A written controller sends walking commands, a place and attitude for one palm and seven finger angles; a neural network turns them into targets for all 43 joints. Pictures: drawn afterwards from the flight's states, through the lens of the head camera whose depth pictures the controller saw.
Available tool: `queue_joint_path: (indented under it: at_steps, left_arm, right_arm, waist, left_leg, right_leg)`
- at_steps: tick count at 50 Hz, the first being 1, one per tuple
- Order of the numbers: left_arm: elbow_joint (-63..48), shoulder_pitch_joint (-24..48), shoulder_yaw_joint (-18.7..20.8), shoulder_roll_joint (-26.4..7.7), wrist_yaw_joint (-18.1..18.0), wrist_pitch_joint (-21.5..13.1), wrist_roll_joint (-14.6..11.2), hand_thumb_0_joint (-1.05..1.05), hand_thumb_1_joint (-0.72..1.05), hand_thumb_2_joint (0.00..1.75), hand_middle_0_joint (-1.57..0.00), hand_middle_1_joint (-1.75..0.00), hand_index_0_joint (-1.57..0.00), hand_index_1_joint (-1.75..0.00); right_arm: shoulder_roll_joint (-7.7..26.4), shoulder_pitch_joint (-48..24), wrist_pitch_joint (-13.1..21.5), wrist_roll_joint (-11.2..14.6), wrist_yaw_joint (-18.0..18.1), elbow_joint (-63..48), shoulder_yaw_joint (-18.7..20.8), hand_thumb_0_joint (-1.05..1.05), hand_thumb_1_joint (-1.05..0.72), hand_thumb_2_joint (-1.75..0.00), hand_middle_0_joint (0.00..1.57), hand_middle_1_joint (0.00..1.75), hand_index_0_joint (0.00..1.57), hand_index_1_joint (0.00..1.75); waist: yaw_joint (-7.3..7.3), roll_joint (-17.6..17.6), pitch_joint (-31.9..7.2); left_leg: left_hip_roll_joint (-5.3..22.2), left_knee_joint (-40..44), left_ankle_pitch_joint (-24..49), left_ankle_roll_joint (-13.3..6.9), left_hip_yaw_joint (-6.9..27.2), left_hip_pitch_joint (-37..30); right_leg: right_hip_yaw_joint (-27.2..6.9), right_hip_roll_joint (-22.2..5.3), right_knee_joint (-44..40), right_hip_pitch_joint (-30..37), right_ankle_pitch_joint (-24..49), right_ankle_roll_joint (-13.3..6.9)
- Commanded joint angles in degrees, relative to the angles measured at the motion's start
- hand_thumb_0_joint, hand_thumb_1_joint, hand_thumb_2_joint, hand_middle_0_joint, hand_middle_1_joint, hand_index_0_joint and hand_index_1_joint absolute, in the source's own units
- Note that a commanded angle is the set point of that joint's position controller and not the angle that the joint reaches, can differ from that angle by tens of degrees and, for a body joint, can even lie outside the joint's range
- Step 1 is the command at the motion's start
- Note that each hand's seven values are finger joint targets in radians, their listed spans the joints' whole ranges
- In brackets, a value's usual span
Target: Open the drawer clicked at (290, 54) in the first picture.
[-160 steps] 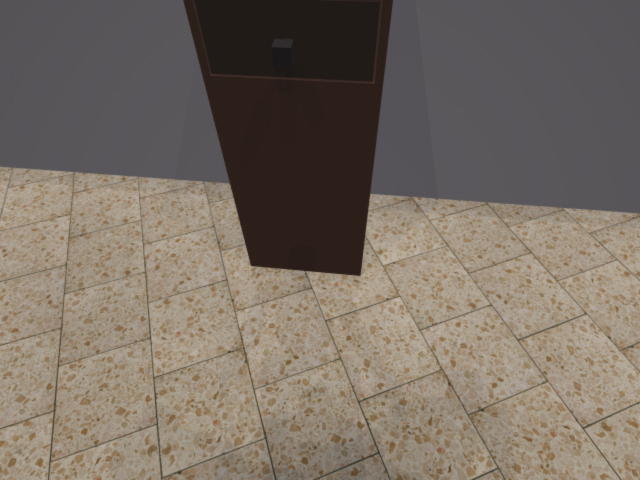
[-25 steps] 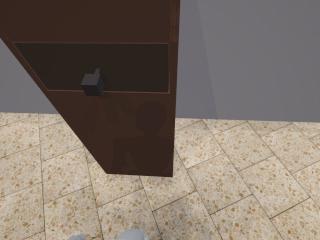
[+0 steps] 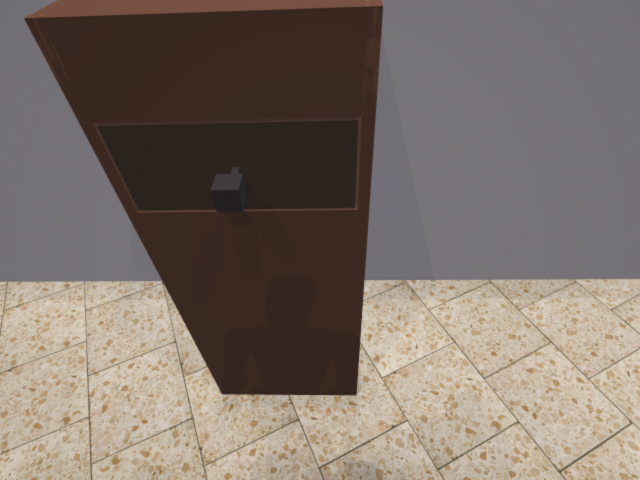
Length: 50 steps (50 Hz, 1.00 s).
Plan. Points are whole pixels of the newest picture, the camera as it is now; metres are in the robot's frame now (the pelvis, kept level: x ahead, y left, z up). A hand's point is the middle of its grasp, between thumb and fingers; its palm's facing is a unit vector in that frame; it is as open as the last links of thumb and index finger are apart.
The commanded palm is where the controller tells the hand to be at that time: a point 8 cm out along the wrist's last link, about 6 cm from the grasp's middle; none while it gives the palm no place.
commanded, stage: come to a stop and stand still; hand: left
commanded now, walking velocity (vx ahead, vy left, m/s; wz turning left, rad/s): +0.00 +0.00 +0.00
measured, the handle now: (232, 184) +0.50 +0.18 +0.12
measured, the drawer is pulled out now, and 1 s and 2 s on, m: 0.00 0.00 0.00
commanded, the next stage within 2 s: look again from close up in 0.16 s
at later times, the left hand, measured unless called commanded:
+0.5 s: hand out of the picture +0.03 +0.16 -0.16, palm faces -0.01 -0.98 -0.20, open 7.3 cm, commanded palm none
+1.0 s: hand out of the picture +0.05 +0.15 -0.17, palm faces +0.02 -0.98 -0.20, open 7.4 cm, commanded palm none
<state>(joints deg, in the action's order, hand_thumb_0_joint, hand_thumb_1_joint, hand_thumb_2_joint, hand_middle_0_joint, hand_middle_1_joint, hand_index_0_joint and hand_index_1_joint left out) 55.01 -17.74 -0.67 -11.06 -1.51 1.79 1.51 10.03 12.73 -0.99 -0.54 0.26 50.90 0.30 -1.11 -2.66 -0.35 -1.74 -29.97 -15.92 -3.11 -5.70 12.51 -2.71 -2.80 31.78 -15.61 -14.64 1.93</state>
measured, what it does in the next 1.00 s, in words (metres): stands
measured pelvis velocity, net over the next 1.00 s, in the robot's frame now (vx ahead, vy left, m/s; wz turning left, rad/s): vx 0.04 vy -0.03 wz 0.01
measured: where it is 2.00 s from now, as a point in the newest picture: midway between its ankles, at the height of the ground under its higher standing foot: outside the picture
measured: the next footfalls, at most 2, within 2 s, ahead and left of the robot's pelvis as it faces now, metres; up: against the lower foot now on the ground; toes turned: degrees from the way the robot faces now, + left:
none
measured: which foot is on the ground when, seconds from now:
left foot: down 0.00-1.00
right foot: down 0.00-1.00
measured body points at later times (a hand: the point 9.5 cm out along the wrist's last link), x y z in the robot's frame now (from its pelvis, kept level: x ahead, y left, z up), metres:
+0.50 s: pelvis +0.02 -0.02 +0.01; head +0.02 -0.02 +0.46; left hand +0.03 +0.21 -0.15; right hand +0.01 -0.25 -0.15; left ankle +0.01 +0.08 -0.73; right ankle +0.03 -0.15 -0.73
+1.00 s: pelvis +0.04 -0.03 +0.01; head +0.04 -0.03 +0.46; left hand +0.05 +0.20 -0.15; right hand +0.06 -0.26 -0.15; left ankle +0.01 +0.08 -0.73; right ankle +0.03 -0.15 -0.73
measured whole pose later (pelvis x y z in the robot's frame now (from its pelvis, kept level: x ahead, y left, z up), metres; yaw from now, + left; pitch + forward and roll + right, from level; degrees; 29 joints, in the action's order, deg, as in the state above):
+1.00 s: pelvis +0.04 -0.03 +0.01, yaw +1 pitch +0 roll +0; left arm 62.8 -15.3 -1.0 -9.9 -1.7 -0.7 0.8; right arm 9.7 14.4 1.2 -0.4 1.6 63.8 -0.4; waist -0.3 0.6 0.7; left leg 0.9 -24.0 -15.5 -0.1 -3.9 8.1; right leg -0.8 -0.2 25.7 -10.9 -14.4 0.0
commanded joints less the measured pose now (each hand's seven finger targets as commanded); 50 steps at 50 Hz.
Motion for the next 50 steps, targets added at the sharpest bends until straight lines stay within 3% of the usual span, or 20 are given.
queue_joint_path:
  at_steps: [1,5,20,34,39,47,50]
  left_arm:
    - [-3.5,-0.4,1.5,-6.7,-0.3,-1.7,-0.2,0.0,0.9,0.9,-0.2,-0.3,-0.2,-0.3]
    - [-2.5,-0.7,1.4,-6.5,-0.2,-2.1,-0.3,0.0,0.9,0.9,-0.2,-0.3,-0.2,-0.3]
    - [3.5,-1.0,0.6,-5.7,-0.4,-3.0,-0.9,0.0,0.9,0.9,-0.2,-0.3,-0.2,-0.3]
    - [5.3,-0.5,0.7,-4.7,-0.5,-3.4,-1.0,0.0,0.9,0.9,-0.2,-0.3,-0.2,-0.3]
    - [5.4,-0.5,0.9,-5.2,-0.5,-3.6,-0.9,0.0,0.9,0.9,-0.2,-0.3,-0.2,-0.3]
    - [5.3,0.3,1.2,-6.1,-0.7,-3.5,-0.9,0.0,0.9,0.9,-0.2,-0.3,-0.2,-0.3]
    - [5.4,0.0,1.1,-5.9,-0.7,-3.5,-0.9,0.0,0.9,0.9,-0.2,-0.3,-0.2,-0.3]
  right_arm:
    - [8.8,1.9,1.8,-0.5,0.3,-1.6,1.8,0.0,-0.9,-0.9,0.2,0.3,0.2,0.3]
    - [8.1,2.8,2.3,-0.5,0.4,0.0,1.4,0.0,-0.9,-0.9,0.2,0.3,0.2,0.3]
    - [6.3,6.5,3.0,0.0,0.9,8.2,0.1,0.0,-0.9,-0.9,0.2,0.3,0.2,0.3]
    - [5.0,6.0,3.0,0.0,1.3,10.9,0.1,0.0,-0.9,-0.9,0.2,0.3,0.2,0.3]
    - [5.4,5.6,3.3,0.0,1.4,11.3,0.2,0.0,-0.9,-0.9,0.2,0.3,0.2,0.3]
    - [6.0,4.3,3.3,0.1,1.8,11.3,0.4,0.0,-0.9,-0.9,0.2,0.3,0.2,0.3]
    - [5.8,4.4,3.1,0.1,1.8,11.4,0.5,0.0,-0.9,-0.9,0.2,0.3,0.2,0.3]
  waist:
    - [0.99,3.1,3.5]
    - [0.97,3.0,1.8]
    - [1.08,2.4,3.2]
    - [1.33,3.9,3.0]
    - [1.21,3.4,1.1]
    - [1.02,2.1,1.3]
    - [1.03,2.7,1.4]
  left_leg:
    - [7.6,14.8,-12.1,-0.6,11.9,5.6]
    - [7.5,14.6,-9.5,-0.5,11.4,4.3]
    - [7.3,11.7,3.2,0.9,8.0,0.7]
    - [7.5,9.8,8.2,1.5,6.7,-1.7]
    - [7.7,9.4,11.5,1.6,6.7,-2.9]
    - [8.2,9.2,16.9,1.8,6.7,-3.9]
    - [8.0,9.5,14.8,1.8,6.7,-4.1]
  right_leg:
    - [-2.0,0.0,-6.0,-1.2,-4.5,-3.3]
    - [-2.6,-0.8,-7.2,-0.1,-3.7,-3.5]
    - [-3.4,-2.4,-9.6,1.9,3.8,-3.9]
    - [-3.7,-2.6,-9.9,2.6,10.4,-4.0]
    - [-3.3,-2.7,-9.3,4.5,14.1,-4.0]
    - [-3.2,-3.2,-8.5,4.9,19.1,-4.1]
    - [-3.1,-3.0,-9.2,4.9,17.3,-4.0]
